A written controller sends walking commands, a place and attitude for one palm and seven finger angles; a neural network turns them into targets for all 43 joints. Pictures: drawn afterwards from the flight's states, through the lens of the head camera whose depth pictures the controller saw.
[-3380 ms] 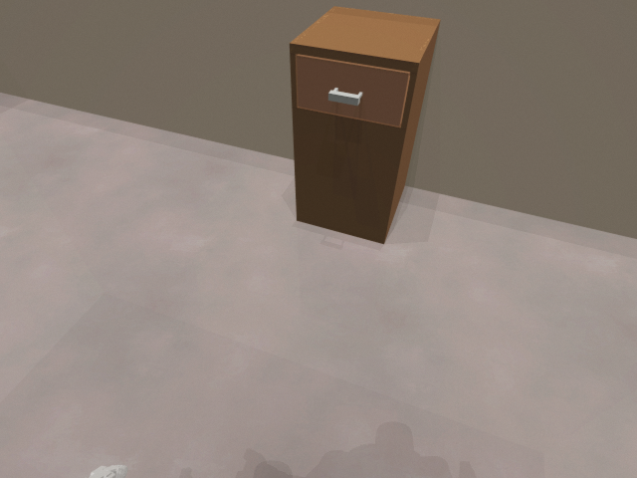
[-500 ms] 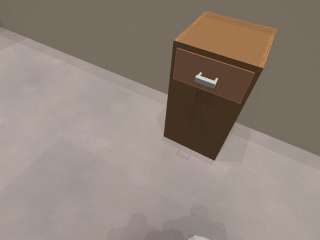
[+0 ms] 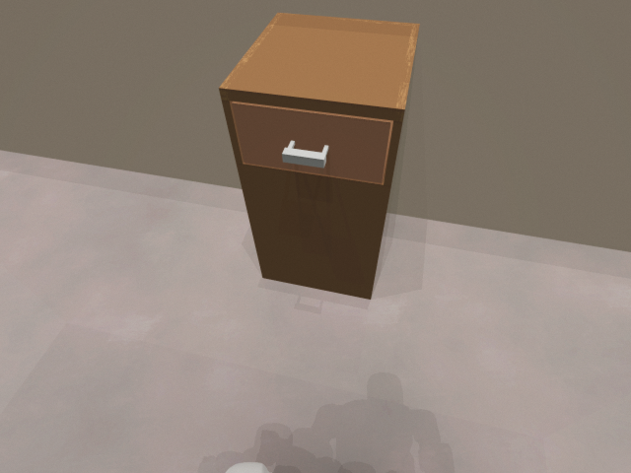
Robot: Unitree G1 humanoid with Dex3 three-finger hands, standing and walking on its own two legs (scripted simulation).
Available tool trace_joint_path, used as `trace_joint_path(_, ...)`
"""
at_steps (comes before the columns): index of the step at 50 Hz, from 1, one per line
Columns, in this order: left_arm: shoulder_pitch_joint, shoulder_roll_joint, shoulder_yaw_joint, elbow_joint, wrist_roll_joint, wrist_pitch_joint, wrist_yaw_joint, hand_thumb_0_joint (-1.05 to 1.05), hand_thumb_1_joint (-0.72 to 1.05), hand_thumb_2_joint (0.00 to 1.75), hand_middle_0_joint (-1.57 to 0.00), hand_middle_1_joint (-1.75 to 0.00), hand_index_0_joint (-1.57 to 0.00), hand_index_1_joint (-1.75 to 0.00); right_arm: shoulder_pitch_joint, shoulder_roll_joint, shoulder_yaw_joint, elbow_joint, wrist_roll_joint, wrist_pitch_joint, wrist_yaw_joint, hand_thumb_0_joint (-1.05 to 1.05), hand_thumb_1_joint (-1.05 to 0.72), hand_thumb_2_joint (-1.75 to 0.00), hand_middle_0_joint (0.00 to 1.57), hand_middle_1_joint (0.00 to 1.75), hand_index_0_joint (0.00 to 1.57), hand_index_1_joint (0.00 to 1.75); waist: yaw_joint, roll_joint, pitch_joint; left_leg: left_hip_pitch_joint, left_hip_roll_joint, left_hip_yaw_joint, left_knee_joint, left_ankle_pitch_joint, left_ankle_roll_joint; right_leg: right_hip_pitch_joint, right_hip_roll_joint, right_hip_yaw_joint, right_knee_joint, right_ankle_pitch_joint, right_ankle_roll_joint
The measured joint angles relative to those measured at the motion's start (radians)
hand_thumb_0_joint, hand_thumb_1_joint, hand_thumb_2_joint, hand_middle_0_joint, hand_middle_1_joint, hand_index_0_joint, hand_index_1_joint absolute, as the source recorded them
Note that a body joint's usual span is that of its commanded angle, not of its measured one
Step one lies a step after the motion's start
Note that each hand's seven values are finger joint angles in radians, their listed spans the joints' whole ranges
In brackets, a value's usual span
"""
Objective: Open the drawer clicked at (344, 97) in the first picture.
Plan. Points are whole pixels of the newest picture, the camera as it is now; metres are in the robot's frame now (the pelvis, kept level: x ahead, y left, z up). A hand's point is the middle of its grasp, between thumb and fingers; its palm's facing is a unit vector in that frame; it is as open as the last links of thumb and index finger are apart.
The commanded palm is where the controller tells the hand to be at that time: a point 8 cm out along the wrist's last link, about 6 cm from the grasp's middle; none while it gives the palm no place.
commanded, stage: turn to face it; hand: left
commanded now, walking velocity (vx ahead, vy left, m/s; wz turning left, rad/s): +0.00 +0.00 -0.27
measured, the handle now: (306, 152) +0.81 +0.08 -0.10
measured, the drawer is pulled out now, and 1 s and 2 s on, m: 0.00 0.00 0.00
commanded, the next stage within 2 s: take the last steps up to it in 0.16 s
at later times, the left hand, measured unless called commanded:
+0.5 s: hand out of the picture +0.10 +0.21 -0.17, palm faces -0.17 -0.97 -0.19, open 7.4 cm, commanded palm none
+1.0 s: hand out of the picture +0.09 +0.20 -0.20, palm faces -0.09 -0.99 -0.13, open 7.4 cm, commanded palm none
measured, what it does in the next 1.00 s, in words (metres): walks ahead: left foot, then right foot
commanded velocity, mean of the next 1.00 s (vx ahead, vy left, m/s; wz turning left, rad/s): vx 0.21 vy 0.00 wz -0.09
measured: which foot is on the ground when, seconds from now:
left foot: up 0.00-0.14, down 0.16-0.56, up 0.58-0.92, down 0.94-1.00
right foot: down 0.00-0.16, up 0.18-0.52, down 0.54-0.94, up 0.96-1.00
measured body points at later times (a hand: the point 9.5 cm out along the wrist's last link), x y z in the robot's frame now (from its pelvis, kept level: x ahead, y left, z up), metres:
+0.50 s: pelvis +0.01 +0.03 +0.00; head +0.03 +0.03 +0.45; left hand +0.11 +0.26 -0.15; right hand -0.03 -0.20 -0.15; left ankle +0.01 +0.15 -0.74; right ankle -0.03 -0.09 -0.72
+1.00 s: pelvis +0.15 +0.03 -0.02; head +0.17 +0.05 +0.43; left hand +0.10 +0.25 -0.18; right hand +0.18 -0.21 -0.16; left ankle +0.23 +0.12 -0.74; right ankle +0.00 -0.08 -0.70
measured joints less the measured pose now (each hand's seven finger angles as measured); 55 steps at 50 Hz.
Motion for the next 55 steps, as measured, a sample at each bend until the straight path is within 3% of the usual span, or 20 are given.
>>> trace_joint_path(5, -0.004, 0.011, 0.003, -0.002, 0.003, 0.011, -0.002, 0.01, 0.91, 0.9, -0.21, -0.3, -0.2, -0.3, -0.005, 0.007, 0.011, -0.014, 0.007, -0.01, -0.004, 0.01, -0.91, -0.9, 0.2, 0.3, 0.2, 0.3, 0.008, -0.02, -0.007, 0.083, -0.026, 0.005, -0.188, -0.008, 0.017, -0.006, 0.014, 0.037, 0.005, 0.003, 0.018)
trace_joint_path(8, 0.001, 0.021, 0.006, -0.001, -0.005, 0.023, -0.001, 0.01, 0.91, 0.9, -0.21, -0.3, -0.2, -0.3, 0.012, 0.013, 0.022, -0.023, 0.009, -0.031, -0.009, 0.01, -0.91, -0.9, 0.2, 0.3, 0.2, 0.3, 0.001, -0.028, -0.017, 0.171, -0.033, 0.016, -0.387, 0.084, 0.047, -0.029, 0.026, 0.05, 0.052, -0.018, 0.04)
trace_joint_path(11, 0.0, 0.037, 0.014, 0.008, -0.005, 0.04, -0.006, 0.01, 0.91, 0.9, -0.21, -0.3, -0.2, -0.3, 0.03, 0.036, 0.035, -0.024, -0.003, -0.032, -0.01, 0.01, -0.91, -0.9, 0.2, 0.3, 0.2, 0.3, -0.004, -0.057, -0.012, 0.182, -0.04, 0.045, -0.393, 0.093, 0.086, -0.095, 0.016, 0.056, 0.253, -0.195, 0.067)
trace_joint_path(14, 0.003, 0.047, 0.02, 0.015, -0.001, 0.042, -0.014, 0.01, 0.91, 0.9, -0.2, -0.3, -0.2, -0.3, 0.05, 0.053, 0.045, -0.015, -0.007, -0.032, -0.014, 0.01, -0.91, -0.9, 0.2, 0.3, 0.2, 0.3, -0.004, -0.064, -0.004, 0.211, -0.034, 0.069, -0.442, 0.114, 0.093, -0.155, -0.005, 0.041, 0.477, -0.23, 0.09)
trace_joint_path(16, 0.01, 0.048, 0.019, 0.022, -0.001, 0.039, -0.015, 0.01, 0.91, 0.9, -0.2, -0.3, -0.2, -0.3, 0.06, 0.059, 0.047, -0.003, -0.009, -0.036, -0.014, 0.01, -0.91, -0.9, 0.2, 0.3, 0.2, 0.3, -0.003, -0.061, -0.001, 0.229, -0.029, 0.083, -0.47, 0.126, 0.094, -0.154, -0.027, 0.027, 0.515, -0.23, 0.101)
trace_joint_path(23, 0.023, 0.023, -0.001, 0.066, 0.002, 0.033, -0.03, 0.01, 0.91, 0.9, -0.2, -0.3, -0.2, -0.3, 0.122, 0.061, 0.033, 0.042, -0.016, -0.06, -0.003, 0.01, -0.91, -0.9, 0.2, 0.3, 0.2, 0.3, -0.038, -0.022, -0.008, 0.266, 0.002, 0.123, -0.495, 0.118, 0.08, -0.034, -0.073, -0.038, 0.305, -0.278, 0.093)
trace_joint_path(26, 0.015, 0.004, -0.009, 0.076, 0.001, 0.012, -0.034, 0.01, 0.91, 0.9, -0.2, -0.3, -0.2, -0.3, 0.161, 0.051, 0.026, 0.075, -0.015, -0.059, 0.001, 0.01, -0.91, -0.9, 0.2, 0.3, 0.2, 0.3, -0.051, -0.005, -0.012, 0.264, 0.015, 0.129, -0.459, 0.09, 0.062, 0.045, -0.069, -0.067, 0.138, -0.214, 0.079)
trace_joint_path(28, 0.012, -0.007, -0.013, 0.08, 0.001, -0.016, -0.029, 0.01, 0.91, 0.9, -0.2, -0.3, -0.2, -0.3, 0.193, 0.044, 0.022, 0.099, -0.007, -0.057, 0.004, 0.01, -0.91, -0.9, 0.2, 0.3, 0.2, 0.3, -0.05, 0.001, -0.017, 0.239, 0.022, 0.125, -0.379, 0.041, 0.056, 0.096, -0.067, -0.076, 0.035, -0.106, 0.059)
trace_joint_path(31, 0.028, -0.037, -0.017, 0.087, -0.004, -0.051, -0.011, 0.01, 0.92, 0.9, -0.2, -0.3, -0.2, -0.3, 0.212, 0.028, 0.017, 0.145, -0.006, -0.027, 0.012, 0.01, -0.91, -0.9, 0.2, 0.3, 0.2, 0.3, -0.04, 0.031, -0.026, 0.137, 0.024, 0.062, -0.121, -0.083, 0.063, 0.123, -0.051, -0.102, 0.052, -0.135, 0.047)
trace_joint_path(35, 0.093, -0.037, -0.016, 0.11, 0.0, -0.067, 0.007, 0.0, 0.94, 0.9, -0.21, -0.3, -0.2, -0.3, 0.19, 0.025, 0.003, 0.15, -0.011, -0.022, 0.025, 0.01, -0.91, -0.9, 0.2, 0.3, 0.2, 0.3, -0.029, 0.019, -0.038, 0.001, 0.026, 0.057, 0.052, 0.009, 0.055, 0.195, -0.051, -0.103, -0.034, -0.132, 0.049)
trace_joint_path(39, 0.154, -0.042, -0.026, 0.155, 0.003, -0.07, 0.007, 0.0, 0.93, 0.9, -0.2, -0.3, -0.2, -0.3, 0.14, 0.029, -0.004, 0.112, -0.007, -0.035, 0.036, 0.01, -0.91, -0.9, 0.2, 0.3, 0.2, 0.3, -0.029, 0.004, -0.028, -0.072, 0.037, 0.069, -0.009, 0.104, 0.048, 0.253, -0.054, -0.105, -0.099, -0.127, 0.057)
trace_joint_path(44, 0.21, -0.05, -0.03, 0.2, 0.006, -0.068, 0.005, 0.01, 0.92, 0.9, -0.2, -0.3, -0.2, -0.3, 0.065, 0.04, 0.001, 0.071, -0.002, -0.054, 0.047, 0.01, -0.91, -0.9, 0.2, 0.3, 0.19, 0.3, -0.001, -0.018, -0.002, -0.052, 0.03, 0.082, -0.197, 0.143, 0.064, 0.302, -0.065, -0.1, -0.099, -0.173, 0.085)
trace_joint_path(47, 0.243, -0.054, -0.026, 0.216, 0.001, -0.059, 0.002, 0.01, 0.91, 0.9, -0.21, -0.3, -0.2, -0.3, 0.038, 0.039, 0.009, 0.043, -0.007, -0.086, 0.043, 0.01, -0.91, -0.9, 0.2, 0.3, 0.19, 0.3, 0.009, -0.025, 0.007, 0.028, 0.011, 0.092, -0.336, 0.193, 0.087, 0.282, -0.085, -0.091, 0.031, -0.264, 0.1)
trace_joint_path(49, 0.233, -0.049, -0.023, 0.222, -0.004, -0.04, -0.002, 0.01, 0.91, 0.9, -0.21, -0.3, -0.2, -0.3, 0.017, 0.049, 0.012, 0.034, -0.012, -0.104, 0.03, 0.01, -0.91, -0.9, 0.2, 0.3, 0.2, 0.3, 0.009, -0.042, 0.021, 0.022, 0.0, 0.111, -0.277, 0.172, 0.11, 0.175, -0.097, -0.055, 0.305, -0.334, 0.073)
trace_joint_path(52, 0.2, -0.039, -0.017, 0.214, -0.002, -0.029, -0.006, 0.01, 0.91, 0.9, -0.2, -0.3, -0.2, -0.3, 0.019, 0.069, 0.02, 0.035, -0.009, -0.105, 0.016, 0.0, -0.91, -0.9, 0.2, 0.3, 0.2, 0.3, 0.008, -0.055, 0.017, 0.075, -0.015, 0.14, -0.308, 0.137, 0.118, -0.003, -0.097, -0.034, 0.627, -0.282, 0.046)
trace_joint_path(55, 0.15, -0.032, -0.012, 0.18, 0.003, -0.031, -0.008, 0.01, 0.91, 0.9, -0.2, -0.3, -0.2, -0.3, 0.042, 0.069, 0.012, 0.047, -0.004, -0.11, -0.006, 0.0, -0.94, -0.9, 0.2, 0.3, 0.2, 0.3, 0.003, -0.055, 0.003, 0.143, -0.038, 0.154, -0.407, 0.165, 0.117, -0.115, -0.117, -0.05, 0.652, -0.209, 0.053)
